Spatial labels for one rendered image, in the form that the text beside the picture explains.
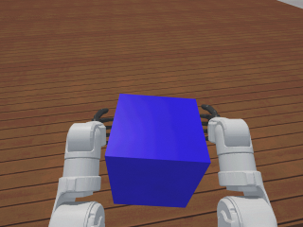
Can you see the left robot hand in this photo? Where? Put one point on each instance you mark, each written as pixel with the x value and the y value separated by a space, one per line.
pixel 97 117

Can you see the carton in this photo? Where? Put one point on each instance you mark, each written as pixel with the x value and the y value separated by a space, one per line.
pixel 156 153

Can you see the left robot forearm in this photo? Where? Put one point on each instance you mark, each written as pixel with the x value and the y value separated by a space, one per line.
pixel 80 177

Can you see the robot right upper arm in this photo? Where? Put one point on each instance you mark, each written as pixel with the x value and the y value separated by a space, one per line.
pixel 245 211

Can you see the robot left upper arm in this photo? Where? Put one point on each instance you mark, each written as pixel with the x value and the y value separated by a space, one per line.
pixel 78 214

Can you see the right robot hand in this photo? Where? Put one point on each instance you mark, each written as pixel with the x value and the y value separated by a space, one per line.
pixel 208 116

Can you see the right robot forearm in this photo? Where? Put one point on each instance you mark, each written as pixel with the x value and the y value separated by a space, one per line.
pixel 238 171

